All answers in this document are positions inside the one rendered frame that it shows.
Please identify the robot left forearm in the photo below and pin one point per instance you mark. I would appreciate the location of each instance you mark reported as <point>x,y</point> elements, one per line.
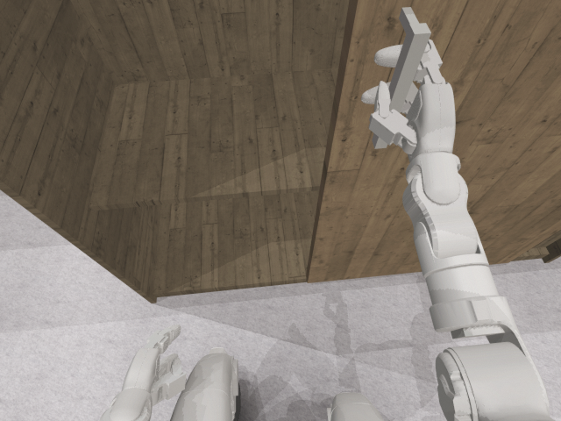
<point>130,405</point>

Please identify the right robot hand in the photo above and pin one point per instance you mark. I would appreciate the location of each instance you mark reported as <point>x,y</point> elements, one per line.
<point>430,110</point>

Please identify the handle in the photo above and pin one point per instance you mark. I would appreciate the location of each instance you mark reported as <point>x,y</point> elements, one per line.
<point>416,40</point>

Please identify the right robot upper arm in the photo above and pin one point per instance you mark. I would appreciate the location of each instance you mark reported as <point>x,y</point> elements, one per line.
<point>489,382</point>

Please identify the robot right thigh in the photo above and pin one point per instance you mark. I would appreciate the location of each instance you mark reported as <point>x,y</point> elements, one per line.
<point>352,407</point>

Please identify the robot left thigh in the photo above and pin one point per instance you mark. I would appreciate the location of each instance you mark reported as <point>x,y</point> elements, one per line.
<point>209,389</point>

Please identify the robot right forearm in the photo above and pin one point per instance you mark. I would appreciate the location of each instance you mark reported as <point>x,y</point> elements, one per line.
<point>465,300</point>

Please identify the left robot hand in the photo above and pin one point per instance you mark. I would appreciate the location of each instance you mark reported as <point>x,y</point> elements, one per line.
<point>162,379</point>

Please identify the robot thigh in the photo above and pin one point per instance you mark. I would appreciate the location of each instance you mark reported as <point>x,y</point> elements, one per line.
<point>352,407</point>
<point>209,389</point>

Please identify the wardrobe door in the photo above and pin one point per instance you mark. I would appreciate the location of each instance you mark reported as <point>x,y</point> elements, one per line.
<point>549,240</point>
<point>502,59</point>

